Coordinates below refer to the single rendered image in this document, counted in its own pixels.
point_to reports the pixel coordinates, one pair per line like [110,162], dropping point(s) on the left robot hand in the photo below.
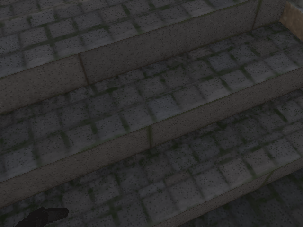
[42,216]

